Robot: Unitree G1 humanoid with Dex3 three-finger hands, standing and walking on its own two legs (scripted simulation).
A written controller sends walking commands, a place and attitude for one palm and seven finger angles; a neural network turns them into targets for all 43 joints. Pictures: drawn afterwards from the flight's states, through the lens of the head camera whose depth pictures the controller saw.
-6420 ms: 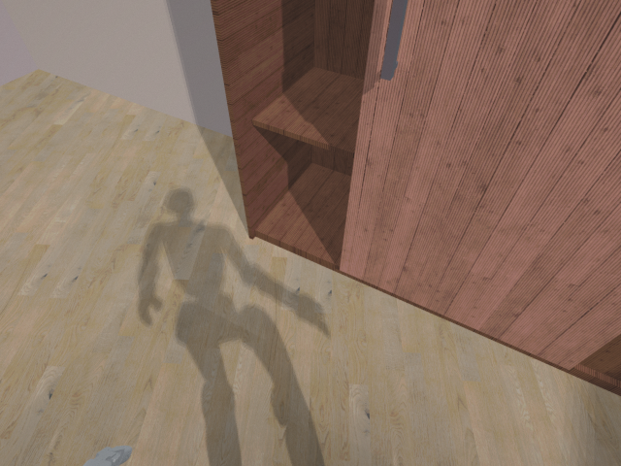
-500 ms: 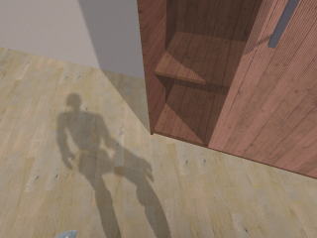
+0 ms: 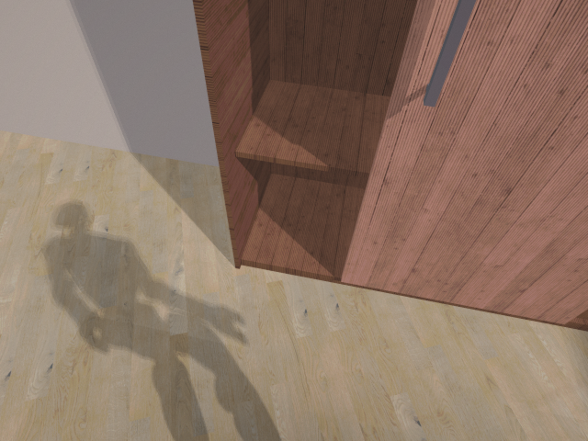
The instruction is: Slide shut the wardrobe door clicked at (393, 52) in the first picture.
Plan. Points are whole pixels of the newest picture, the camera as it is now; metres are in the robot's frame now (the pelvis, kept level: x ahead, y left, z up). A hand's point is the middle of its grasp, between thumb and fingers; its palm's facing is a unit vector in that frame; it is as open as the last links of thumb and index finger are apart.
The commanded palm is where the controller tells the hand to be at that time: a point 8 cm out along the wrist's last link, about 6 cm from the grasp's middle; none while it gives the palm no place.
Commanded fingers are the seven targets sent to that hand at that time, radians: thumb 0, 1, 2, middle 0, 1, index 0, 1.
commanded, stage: take the last steps up to it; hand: right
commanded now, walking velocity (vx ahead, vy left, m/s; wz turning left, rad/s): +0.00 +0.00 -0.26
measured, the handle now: (452, 33) +0.74 -0.21 +0.22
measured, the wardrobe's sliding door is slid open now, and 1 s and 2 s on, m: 0.41 0.41 0.41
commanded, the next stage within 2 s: come to a stop and stand still in 1.00 s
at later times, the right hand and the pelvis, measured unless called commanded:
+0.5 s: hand out of the picture -0.07 -0.18 -0.18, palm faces +0.23 +0.96 -0.17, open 7.4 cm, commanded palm none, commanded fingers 0.00 -0.90 -0.90 0.20 0.30 0.20 0.30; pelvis +0.05 -0.03 -0.01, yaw -6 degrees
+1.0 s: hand (419, 367) +0.29 -0.20 -0.17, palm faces +0.07 +0.97 -0.22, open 7.4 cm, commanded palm none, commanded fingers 0.00 -0.90 -0.90 0.20 0.30 0.20 0.30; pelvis +0.20 -0.01 -0.02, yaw -3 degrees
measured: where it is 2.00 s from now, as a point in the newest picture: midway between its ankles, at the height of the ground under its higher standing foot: (296, 440)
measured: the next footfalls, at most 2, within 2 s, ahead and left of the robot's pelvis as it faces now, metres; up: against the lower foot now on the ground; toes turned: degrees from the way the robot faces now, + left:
left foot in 0.04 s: +0.03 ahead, +0.12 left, +0.00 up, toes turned +1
right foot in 0.50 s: +0.10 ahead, -0.16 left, +0.00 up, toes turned -12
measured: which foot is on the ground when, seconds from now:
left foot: up 0.00-0.02, down 0.04-0.50, up 0.52-0.92, down 0.94-1.00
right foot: down 0.00-0.04, up 0.06-0.48, down 0.50-0.94, up 0.96-1.00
